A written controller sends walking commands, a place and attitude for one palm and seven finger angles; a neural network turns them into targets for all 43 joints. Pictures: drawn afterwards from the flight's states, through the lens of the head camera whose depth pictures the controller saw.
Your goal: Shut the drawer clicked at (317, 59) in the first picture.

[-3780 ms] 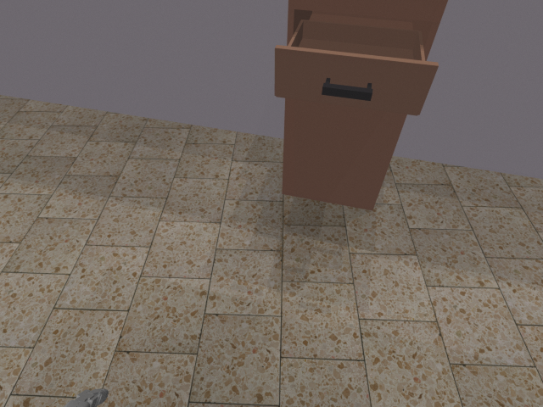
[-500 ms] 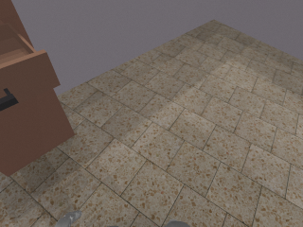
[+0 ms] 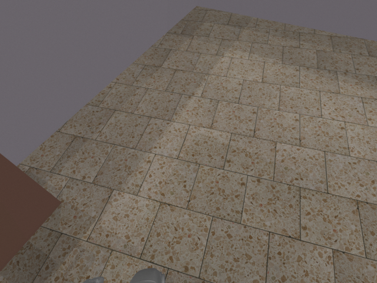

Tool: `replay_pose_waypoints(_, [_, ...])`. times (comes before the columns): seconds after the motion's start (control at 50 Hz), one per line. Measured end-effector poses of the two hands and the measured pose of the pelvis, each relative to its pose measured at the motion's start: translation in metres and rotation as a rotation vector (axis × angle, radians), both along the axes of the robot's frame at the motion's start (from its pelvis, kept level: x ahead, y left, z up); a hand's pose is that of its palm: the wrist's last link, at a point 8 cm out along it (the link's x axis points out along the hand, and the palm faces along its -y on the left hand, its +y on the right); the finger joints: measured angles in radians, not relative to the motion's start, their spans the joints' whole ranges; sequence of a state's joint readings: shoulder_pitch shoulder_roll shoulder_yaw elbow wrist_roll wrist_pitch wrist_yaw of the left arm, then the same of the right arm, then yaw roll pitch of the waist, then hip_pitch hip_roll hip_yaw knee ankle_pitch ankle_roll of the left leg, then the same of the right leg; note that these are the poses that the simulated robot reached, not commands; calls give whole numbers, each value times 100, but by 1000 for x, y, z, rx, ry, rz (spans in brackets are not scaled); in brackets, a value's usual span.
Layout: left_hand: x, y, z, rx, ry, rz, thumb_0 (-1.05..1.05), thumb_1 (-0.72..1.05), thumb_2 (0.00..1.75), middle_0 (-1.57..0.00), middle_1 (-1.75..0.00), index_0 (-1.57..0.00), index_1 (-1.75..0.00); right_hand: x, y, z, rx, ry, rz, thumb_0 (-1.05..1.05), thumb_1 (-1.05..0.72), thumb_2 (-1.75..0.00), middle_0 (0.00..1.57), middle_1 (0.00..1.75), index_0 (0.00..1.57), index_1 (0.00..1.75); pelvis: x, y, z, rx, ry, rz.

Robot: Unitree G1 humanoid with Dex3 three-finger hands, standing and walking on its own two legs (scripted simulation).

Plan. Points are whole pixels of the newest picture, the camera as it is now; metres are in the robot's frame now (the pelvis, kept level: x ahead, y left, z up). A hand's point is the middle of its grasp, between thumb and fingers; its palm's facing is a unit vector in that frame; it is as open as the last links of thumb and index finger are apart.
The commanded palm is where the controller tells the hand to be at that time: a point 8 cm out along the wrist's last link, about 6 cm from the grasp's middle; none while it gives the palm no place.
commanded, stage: walk to a spot facing it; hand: left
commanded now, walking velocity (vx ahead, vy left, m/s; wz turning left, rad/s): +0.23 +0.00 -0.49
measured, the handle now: out of the picture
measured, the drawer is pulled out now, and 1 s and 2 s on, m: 0.28 0.28 0.28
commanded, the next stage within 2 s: turn to face it in 0.14 s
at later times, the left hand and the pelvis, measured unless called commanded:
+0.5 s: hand (102, 273) +0.16 +0.24 -0.17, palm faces -0.09 -0.98 -0.17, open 7.4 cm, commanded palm none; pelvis +0.10 +0.05 +0.01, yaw -8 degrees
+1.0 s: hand (114, 251) +0.20 +0.20 -0.13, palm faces +0.15 -0.95 -0.27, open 7.4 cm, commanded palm none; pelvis +0.10 +0.00 +0.01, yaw +10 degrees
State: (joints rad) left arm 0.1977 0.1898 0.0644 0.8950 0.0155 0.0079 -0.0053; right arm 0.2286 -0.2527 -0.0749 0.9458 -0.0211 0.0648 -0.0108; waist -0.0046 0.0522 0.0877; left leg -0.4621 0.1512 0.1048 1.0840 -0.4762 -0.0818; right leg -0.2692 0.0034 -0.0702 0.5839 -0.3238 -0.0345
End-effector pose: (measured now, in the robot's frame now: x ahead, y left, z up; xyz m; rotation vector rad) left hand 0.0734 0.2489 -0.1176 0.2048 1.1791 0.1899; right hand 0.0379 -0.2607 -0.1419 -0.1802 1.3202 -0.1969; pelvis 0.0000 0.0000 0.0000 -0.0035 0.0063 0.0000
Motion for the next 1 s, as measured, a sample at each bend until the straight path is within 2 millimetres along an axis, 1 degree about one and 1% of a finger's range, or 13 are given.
replay_pose_waypoints(0.1, [5, -9, 4, -20, 29, -47, 1, 90, 90, -21, -30, -21, -30, 23, -2, 17, 2, -89, -29, 0, -91, -90, 19, 30, 20, 30, 12, -2, 10, 7, 2, -53])
replay_pose_waypoints(0.18, [7, -6, -1, -43, 61, -67, 1, 90, 90, -21, -30, -21, -30, 47, 4, 28, -7, -153, -39, 0, -91, -90, 19, 30, 20, 30, 26, 4, 12, 1, 2, -93])
replay_pose_waypoints(0.3, [17, 15, -18, -73, 126, -69, 1, 90, 90, -21, -30, -21, -30, 91, 26, 39, -41, -230, -37, 0, -91, -90, 19, 30, 20, 30, 55, 26, 7, -17, -2, -142])
replay_pose_waypoints(0.36, [31, 30, -34, -79, 158, -78, 1, 90, 90, -21, -30, -21, -30, 103, 41, 37, -67, -254, -39, 0, -90, -90, 20, 30, 20, 30, 72, 39, -2, -24, -9, -160])
replay_pose_waypoints(0.4, [43, 36, -36, -76, 173, -96, 1, 90, 90, -21, -30, -21, -30, 99, 53, 38, -66, -230, -52, 0, -90, -90, 20, 30, 20, 30, 80, 44, 1, -22, -15, -168])
replay_pose_waypoints(0.48, [75, 39, -28, -86, 146, -109, 1, 91, 90, -20, -30, -20, -30, 78, 76, 36, -36, -120, -79, 0, -90, -90, 20, 30, 20, 30, 93, 51, 11, -28, -10, -142])
replay_pose_waypoints(0.6, [119, 34, -16, -91, 58, -90, 1, 91, 90, -20, -30, -20, -30, 44, 84, 32, -13, 51, -112, 0, -93, -90, 20, 30, 20, 30, 103, 56, 17, -31, 10, -82])
replay_pose_waypoints(0.66, [136, 30, -11, -84, 19, -80, 1, 91, 90, -20, -30, -20, -30, 32, 82, 29, 1, 102, -120, 0, -92, -90, 20, 30, 20, 30, 105, 52, 16, -29, 15, -51])
replay_pose_waypoints(0.72, [150, 23, -6, -74, -18, -70, 1, 91, 90, -20, -30, -20, -30, 27, 76, 26, 12, 131, -119, 0, -91, -90, 20, 30, 20, 30, 105, 46, 15, -26, 20, -18])
replay_pose_waypoints(0.82, [162, 9, 5, -46, -89, -39, 1, 91, 90, -20, -30, -20, -30, 35, 53, 15, 31, 140, -85, 0, -91, -90, 20, 30, 20, 30, 103, 28, 11, -13, 29, 44])
replay_pose_waypoints(0.86, [160, 4, 8, -25, -121, -19, 1, 91, 90, -20, -30, -20, -30, 45, 40, 6, 40, 126, -64, 0, -90, -90, 20, 30, 20, 30, 104, 18, 6, 3, 30, 68])
replay_pose_waypoints(0.9, [152, 1, 11, -2, -133, -1, 1, 91, 90, -20, -30, -20, -30, 60, 27, 0, 43, 102, -39, 0, -90, -90, 20, 30, 20, 30, 103, 10, 4, 2, 23, 90])
replay_pose_waypoints(1.0, [111, 0, 21, 24, -106, 81, 1, 90, 90, -21, -30, -21, -30, 113, 6, 5, 32, 25, 72, 0, -91, -90, 20, 30, 20, 30, 101, 0, 10, 26, 0, 171])
